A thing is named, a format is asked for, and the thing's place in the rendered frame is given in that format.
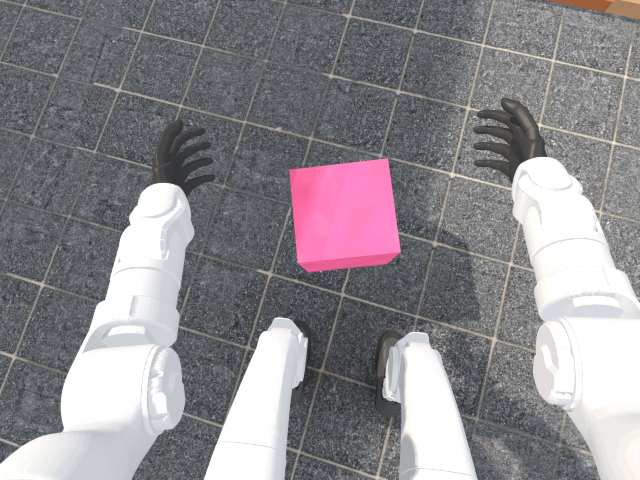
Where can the right robot forearm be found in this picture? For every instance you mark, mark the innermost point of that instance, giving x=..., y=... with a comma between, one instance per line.
x=574, y=270

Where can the carton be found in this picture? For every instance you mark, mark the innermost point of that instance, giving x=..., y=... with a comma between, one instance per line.
x=344, y=215

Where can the robot left upper arm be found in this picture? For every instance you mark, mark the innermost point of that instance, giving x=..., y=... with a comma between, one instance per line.
x=117, y=401

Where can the left robot forearm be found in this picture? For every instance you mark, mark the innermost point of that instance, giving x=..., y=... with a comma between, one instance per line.
x=140, y=305

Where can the right robot foot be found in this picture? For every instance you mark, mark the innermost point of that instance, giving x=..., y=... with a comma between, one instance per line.
x=385, y=406

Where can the robot right upper arm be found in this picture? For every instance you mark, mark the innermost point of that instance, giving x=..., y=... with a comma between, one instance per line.
x=590, y=367

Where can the left robot foot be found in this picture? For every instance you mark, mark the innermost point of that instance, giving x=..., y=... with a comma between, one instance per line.
x=297, y=392

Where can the robot left hand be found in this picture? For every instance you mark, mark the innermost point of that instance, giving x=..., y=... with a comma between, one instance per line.
x=169, y=158

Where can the robot right hand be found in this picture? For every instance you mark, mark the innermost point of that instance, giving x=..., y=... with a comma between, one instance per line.
x=522, y=135

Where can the robot foot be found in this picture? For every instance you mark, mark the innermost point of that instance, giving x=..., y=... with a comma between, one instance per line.
x=385, y=406
x=297, y=392

